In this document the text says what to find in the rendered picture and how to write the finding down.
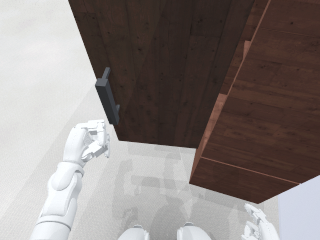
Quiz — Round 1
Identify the robot left forearm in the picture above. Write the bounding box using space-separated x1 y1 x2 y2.
29 161 85 240

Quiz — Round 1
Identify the cupboard door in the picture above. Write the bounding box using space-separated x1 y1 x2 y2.
68 0 255 149

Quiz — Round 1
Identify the robot right hand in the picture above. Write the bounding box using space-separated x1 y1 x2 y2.
241 203 280 240

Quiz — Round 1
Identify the robot left hand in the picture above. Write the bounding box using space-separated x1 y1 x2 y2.
63 119 111 168

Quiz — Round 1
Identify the handle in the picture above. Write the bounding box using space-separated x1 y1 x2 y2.
95 67 120 125

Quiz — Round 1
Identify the robot left shin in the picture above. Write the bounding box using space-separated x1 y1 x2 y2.
133 225 143 229

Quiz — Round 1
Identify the right robot thigh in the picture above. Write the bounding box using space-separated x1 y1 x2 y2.
176 226 211 240

